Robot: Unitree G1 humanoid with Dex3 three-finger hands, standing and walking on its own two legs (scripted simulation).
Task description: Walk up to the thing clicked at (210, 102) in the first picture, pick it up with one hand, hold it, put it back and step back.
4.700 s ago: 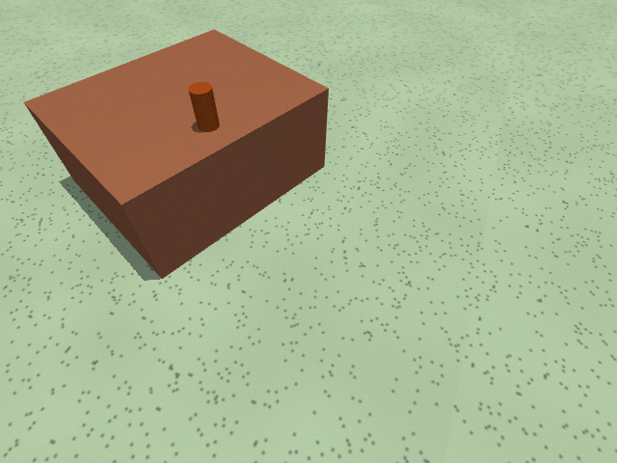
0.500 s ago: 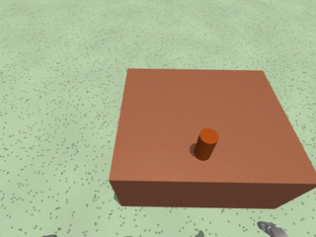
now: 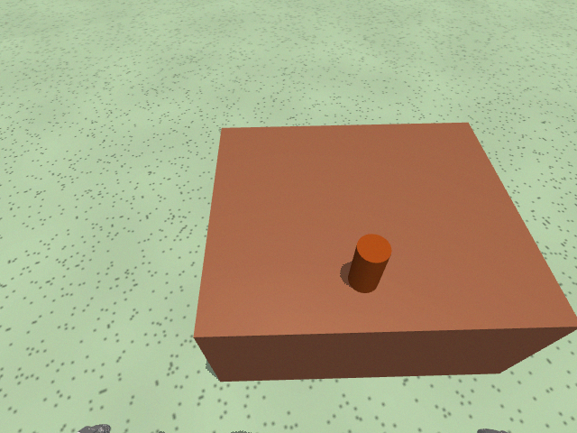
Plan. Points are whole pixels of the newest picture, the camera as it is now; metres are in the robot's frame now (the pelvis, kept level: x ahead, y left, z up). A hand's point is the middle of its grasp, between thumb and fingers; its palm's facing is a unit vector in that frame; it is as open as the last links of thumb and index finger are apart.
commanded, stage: walk up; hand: right
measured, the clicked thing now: (368, 264) +0.51 -0.19 -0.28
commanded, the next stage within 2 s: stand in 0.20 s
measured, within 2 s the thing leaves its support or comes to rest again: neither
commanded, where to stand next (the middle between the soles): +0.05 +0.01 m, yaw +0 degrees
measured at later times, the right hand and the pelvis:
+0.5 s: hand out of the picture +0.09 -0.26 -0.15, palm faces +0.00 +0.94 -0.33, open 7.4 cm; pelvis +0.00 -0.01 +0.01, yaw +1 degrees
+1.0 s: hand out of the picture +0.07 -0.28 -0.15, palm faces -0.03 +0.94 -0.33, open 7.4 cm; pelvis +0.00 -0.03 +0.01, yaw +1 degrees
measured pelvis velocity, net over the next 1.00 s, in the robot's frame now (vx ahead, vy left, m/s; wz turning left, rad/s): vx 0.00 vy -0.03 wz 0.02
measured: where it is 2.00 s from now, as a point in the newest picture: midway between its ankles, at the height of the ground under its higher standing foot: outside the picture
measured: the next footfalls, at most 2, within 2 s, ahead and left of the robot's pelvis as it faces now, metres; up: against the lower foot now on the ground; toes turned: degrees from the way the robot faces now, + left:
none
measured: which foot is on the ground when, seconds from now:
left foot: down 0.00-1.00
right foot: down 0.00-1.00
